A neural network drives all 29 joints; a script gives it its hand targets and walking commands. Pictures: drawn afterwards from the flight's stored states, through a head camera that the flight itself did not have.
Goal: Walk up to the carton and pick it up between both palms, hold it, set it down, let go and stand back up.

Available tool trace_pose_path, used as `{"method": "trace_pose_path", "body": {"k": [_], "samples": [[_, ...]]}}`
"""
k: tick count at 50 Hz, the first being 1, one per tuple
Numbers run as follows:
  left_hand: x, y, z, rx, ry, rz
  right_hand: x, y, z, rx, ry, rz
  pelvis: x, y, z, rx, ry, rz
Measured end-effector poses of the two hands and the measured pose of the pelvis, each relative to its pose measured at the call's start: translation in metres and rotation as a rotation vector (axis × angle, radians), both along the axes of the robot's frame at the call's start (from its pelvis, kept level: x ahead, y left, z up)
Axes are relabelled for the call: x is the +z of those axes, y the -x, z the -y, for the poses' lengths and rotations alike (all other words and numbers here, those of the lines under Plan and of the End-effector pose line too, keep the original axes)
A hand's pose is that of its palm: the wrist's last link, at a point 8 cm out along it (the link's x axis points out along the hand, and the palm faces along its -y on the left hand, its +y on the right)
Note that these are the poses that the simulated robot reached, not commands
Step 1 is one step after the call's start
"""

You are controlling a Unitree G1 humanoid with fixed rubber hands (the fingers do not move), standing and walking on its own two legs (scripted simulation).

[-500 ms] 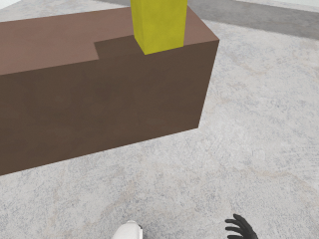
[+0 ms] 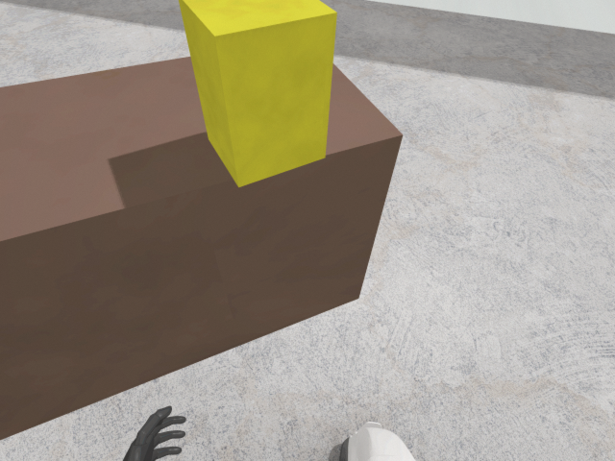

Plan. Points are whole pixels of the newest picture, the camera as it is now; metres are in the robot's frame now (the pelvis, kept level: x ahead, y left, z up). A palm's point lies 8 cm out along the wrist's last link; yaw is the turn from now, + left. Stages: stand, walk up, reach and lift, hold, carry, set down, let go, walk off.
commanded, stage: walk up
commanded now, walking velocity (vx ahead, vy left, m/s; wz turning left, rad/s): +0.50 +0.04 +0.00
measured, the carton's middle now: (261, 87) +0.72 +0.05 +0.11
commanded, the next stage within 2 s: none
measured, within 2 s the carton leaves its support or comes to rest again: neither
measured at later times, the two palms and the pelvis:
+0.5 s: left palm out of the picture +0.14 +0.21 -0.11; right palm (439, 345) +0.31 -0.24 -0.14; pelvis +0.22 -0.02 +0.01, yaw +0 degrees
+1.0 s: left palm (128, 337) +0.35 +0.29 -0.15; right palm (388, 335) +0.33 -0.16 -0.14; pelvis +0.32 +0.06 +0.00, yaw +1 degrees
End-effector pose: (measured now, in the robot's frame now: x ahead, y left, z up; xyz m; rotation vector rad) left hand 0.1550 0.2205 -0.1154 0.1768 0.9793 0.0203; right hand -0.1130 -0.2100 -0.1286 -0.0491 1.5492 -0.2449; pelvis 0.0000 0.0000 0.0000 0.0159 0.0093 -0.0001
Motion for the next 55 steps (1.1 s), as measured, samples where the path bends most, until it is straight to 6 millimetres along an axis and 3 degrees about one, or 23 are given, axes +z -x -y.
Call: {"method": "trace_pose_path", "body": {"k": [4, 7, 12, 16, 20, 23, 28, 32, 35, 41, 44, 48, 55], "samples": [[-0.004, -0.070, 0.024, -0.024, -0.029, 0.053, -0.021, -0.043, 0.014, -0.007, -0.031, -0.042, -0.016, -0.053, 0.018, -0.001, -0.011, -0.006], [-0.010, -0.090, 0.031, 0.009, -0.058, 0.040, -0.033, -0.095, 0.036, 0.013, -0.031, -0.037, -0.022, -0.087, 0.032, -0.009, 0.005, 0.002], [-0.001, -0.047, 0.016, 0.139, -0.120, -0.157, -0.024, -0.221, 0.072, 0.084, 0.010, 0.132, -0.001, -0.135, 0.041, 0.001, -0.018, 0.015], [0.009, -0.008, 0.012, 0.213, -0.141, -0.297, -0.017, -0.311, 0.079, 0.148, 0.005, 0.241, 0.009, -0.166, 0.040, -0.001, -0.033, 0.027], [0.013, 0.016, 0.015, 0.252, -0.127, -0.412, -0.013, -0.372, 0.066, 0.186, -0.021, 0.304, 0.012, -0.192, 0.033, -0.007, -0.036, 0.027], [0.011, 0.018, 0.017, 0.270, -0.103, -0.459, -0.011, -0.404, 0.047, 0.207, -0.048, 0.329, 0.012, -0.210, 0.024, -0.007, -0.026, 0.022], [-0.003, -0.009, 0.001, 0.299, -0.070, -0.461, -0.010, -0.452, 0.008, 0.258, -0.065, 0.345, 0.006, -0.239, 0.001, 0.010, 0.006, 0.011], [-0.023, -0.039, -0.028, 0.298, -0.044, -0.472, -0.008, -0.491, -0.016, 0.274, -0.016, 0.383, -0.004, -0.268, -0.025, 0.011, 0.033, -0.004], [-0.041, -0.068, -0.047, 0.260, -0.020, -0.480, -0.005, -0.502, -0.026, 0.252, 0.044, 0.415, -0.011, -0.285, -0.042, 0.009, 0.026, 0.001], [-0.032, -0.162, -0.073, 0.197, -0.002, -0.346, 0.010, -0.456, -0.030, 0.161, 0.102, 0.273, 0.005, -0.310, -0.060, 0.010, 0.044, 0.010], [-0.030, -0.193, -0.077, 0.191, -0.009, -0.304, 0.010, -0.441, -0.039, 0.157, 0.089, 0.218, 0.008, -0.314, -0.063, 0.013, 0.042, 0.013], [-0.031, -0.202, -0.073, 0.188, -0.021, -0.314, 0.000, -0.439, -0.051, 0.164, 0.052, 0.200, 0.005, -0.317, -0.064, 0.011, 0.021, 0.017], [-0.026, -0.186, -0.059, 0.180, -0.059, -0.344, -0.022, -0.464, -0.053, 0.143, -0.006, 0.254, -0.002, -0.320, -0.058, 0.006, 0.000, 0.030]]}}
